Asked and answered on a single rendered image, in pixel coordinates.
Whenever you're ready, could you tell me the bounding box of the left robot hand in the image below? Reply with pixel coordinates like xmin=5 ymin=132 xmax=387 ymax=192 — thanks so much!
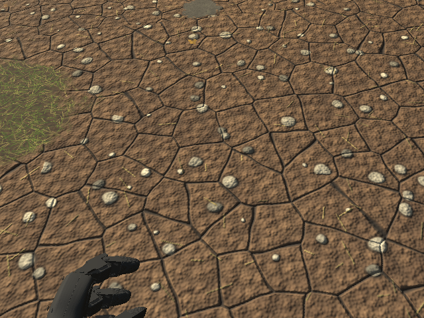
xmin=47 ymin=253 xmax=147 ymax=318

